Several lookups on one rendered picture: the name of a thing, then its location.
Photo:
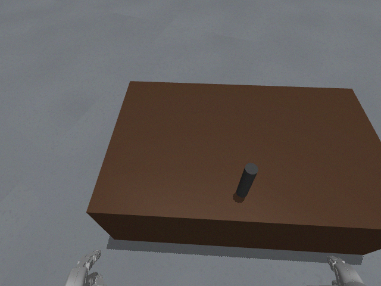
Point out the can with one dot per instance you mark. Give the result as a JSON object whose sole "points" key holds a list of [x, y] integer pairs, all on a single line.
{"points": [[248, 176]]}

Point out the right robot hand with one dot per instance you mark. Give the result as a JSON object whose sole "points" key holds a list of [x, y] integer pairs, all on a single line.
{"points": [[344, 272]]}

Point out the left robot hand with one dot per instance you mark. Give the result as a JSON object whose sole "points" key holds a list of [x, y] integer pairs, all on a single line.
{"points": [[78, 276]]}

